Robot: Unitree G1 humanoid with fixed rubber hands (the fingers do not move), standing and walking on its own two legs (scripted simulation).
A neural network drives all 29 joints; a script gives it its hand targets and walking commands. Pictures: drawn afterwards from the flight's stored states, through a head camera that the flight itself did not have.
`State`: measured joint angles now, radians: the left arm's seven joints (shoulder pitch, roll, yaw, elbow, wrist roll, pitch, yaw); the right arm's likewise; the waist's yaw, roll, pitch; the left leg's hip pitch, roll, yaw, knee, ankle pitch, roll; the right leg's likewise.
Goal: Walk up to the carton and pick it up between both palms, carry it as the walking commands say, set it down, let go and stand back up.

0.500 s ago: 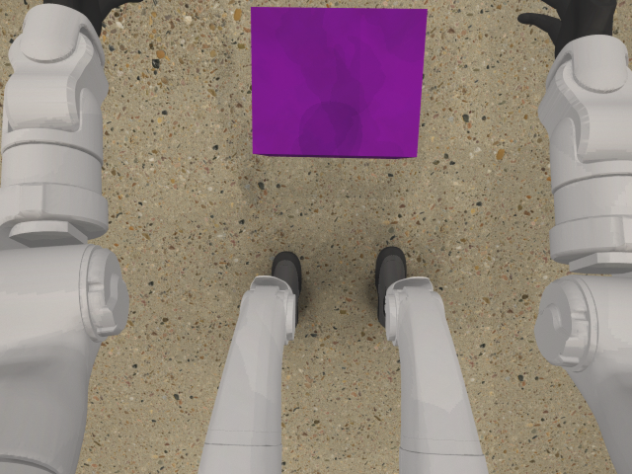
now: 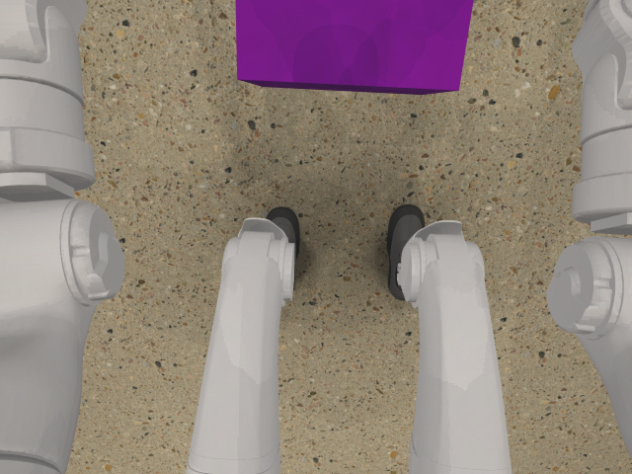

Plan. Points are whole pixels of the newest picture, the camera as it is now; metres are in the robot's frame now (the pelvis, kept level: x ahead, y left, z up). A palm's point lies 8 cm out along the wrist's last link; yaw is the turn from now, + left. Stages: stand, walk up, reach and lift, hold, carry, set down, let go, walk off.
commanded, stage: reach and lift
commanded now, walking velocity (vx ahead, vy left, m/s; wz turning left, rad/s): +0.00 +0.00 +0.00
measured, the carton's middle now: (350, 1) +0.58 -0.01 -0.46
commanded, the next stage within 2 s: none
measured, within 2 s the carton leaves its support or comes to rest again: neither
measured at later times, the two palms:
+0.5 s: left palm out of the picture +0.56 +0.24 -0.31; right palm (522, 11) +0.54 -0.20 -0.33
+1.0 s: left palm out of the picture +0.57 +0.23 -0.38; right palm (509, 9) +0.55 -0.22 -0.39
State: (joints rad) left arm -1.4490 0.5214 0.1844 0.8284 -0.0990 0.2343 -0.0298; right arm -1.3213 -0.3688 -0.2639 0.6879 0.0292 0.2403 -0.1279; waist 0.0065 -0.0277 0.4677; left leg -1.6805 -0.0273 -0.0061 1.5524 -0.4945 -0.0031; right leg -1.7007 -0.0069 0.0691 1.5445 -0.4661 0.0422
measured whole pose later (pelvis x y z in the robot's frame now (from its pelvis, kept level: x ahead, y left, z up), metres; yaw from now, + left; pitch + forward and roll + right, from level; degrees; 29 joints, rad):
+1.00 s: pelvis +0.00 +0.00 -0.19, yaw +0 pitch +36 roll +0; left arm -1.61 0.54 0.16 1.08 -0.18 0.18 0.00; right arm -1.49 -0.43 -0.26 0.98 0.11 0.16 -0.09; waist 0.00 -0.01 0.52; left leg -2.20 -0.04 -0.02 2.25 -0.68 -0.02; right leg -2.21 0.01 0.07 2.23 -0.64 0.06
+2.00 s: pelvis +0.00 +0.00 -0.20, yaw +0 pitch +35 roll +0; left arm -1.61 0.43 0.14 1.09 -0.18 0.16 0.03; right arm -1.50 -0.42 -0.17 0.99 0.11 0.16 -0.09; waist 0.00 -0.01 0.52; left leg -2.20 -0.04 -0.02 2.25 -0.67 -0.02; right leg -2.21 0.01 0.07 2.23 -0.64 0.06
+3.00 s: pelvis -0.02 +0.00 -0.19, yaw +0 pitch +31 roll -1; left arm -1.61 0.47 0.07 1.00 -0.20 0.32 0.07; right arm -1.51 -0.41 -0.14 0.93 0.16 0.30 -0.12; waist 0.00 -0.01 0.53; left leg -2.15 -0.04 -0.02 2.23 -0.62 -0.01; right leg -2.14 0.01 0.07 2.20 -0.59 0.06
